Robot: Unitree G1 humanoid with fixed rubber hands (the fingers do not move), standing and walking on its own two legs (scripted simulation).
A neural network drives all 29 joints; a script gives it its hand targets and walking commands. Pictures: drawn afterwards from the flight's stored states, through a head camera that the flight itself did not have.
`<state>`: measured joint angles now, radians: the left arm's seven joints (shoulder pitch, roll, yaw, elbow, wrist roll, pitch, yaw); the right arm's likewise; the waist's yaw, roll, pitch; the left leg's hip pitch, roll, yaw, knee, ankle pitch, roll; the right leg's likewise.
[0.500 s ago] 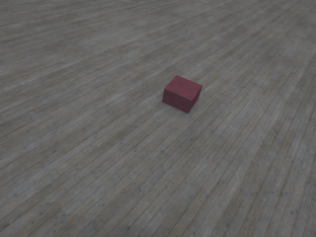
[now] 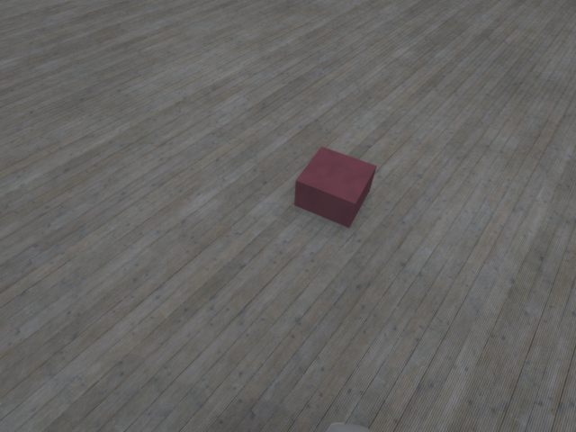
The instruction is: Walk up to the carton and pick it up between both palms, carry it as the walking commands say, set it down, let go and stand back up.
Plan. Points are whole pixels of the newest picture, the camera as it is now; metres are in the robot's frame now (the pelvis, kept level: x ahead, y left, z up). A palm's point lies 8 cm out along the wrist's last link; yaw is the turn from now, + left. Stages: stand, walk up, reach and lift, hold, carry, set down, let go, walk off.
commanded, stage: walk up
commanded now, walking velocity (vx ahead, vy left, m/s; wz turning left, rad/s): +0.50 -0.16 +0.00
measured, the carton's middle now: (334, 185) +1.19 -0.25 -0.67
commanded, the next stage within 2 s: none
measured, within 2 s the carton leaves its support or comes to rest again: neither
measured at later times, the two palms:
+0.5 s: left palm (177, 288) +0.37 +0.20 -0.09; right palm (472, 392) +0.19 -0.28 -0.10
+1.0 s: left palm (191, 254) +0.46 +0.19 -0.12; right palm (421, 221) +0.53 -0.29 -0.10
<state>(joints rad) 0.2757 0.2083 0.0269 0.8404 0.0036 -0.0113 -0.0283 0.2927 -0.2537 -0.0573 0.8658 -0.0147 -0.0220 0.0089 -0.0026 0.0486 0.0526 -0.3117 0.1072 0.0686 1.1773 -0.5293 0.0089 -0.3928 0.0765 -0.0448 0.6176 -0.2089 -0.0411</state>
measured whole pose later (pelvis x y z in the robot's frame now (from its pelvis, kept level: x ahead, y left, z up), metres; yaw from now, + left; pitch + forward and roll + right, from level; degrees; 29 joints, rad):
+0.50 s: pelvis +0.23 -0.03 +0.02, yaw +1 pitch +1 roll -1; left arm 0.08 0.21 0.03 0.84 0.00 0.00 -0.08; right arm 0.48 -0.20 -0.03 0.89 -0.01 -0.02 0.00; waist 0.00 -0.02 0.02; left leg -0.05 0.10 0.09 0.41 -0.38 -0.05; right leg -0.56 -0.07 -0.04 0.75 -0.24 -0.04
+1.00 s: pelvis +0.45 -0.05 +0.01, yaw -2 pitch -1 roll -3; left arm 0.41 0.20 0.03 0.86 0.00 -0.03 -0.02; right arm 0.20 -0.21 -0.04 0.89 -0.01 -0.03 0.04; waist -0.01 0.04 0.02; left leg -0.38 0.10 0.07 0.59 -0.18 0.00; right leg -0.15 0.02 -0.05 0.55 -0.36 -0.02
